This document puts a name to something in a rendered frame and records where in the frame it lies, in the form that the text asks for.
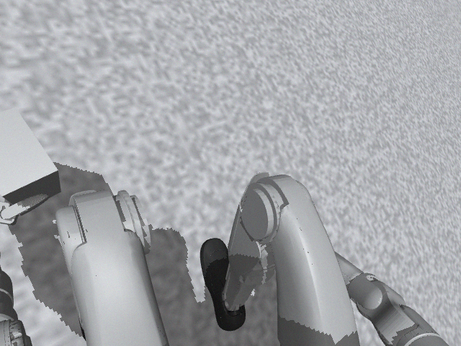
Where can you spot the left robot hand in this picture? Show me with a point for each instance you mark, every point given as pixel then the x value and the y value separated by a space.
pixel 9 213

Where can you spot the left robot arm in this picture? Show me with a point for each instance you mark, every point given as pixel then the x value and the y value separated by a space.
pixel 12 332

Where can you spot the carton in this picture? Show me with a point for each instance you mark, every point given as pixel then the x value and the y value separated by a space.
pixel 25 167

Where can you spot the right robot hand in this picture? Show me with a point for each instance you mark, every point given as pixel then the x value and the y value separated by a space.
pixel 349 271

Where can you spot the right robot arm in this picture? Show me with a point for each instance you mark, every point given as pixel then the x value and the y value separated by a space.
pixel 396 323

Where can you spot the right robot foot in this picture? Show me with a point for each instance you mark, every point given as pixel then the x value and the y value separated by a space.
pixel 214 263

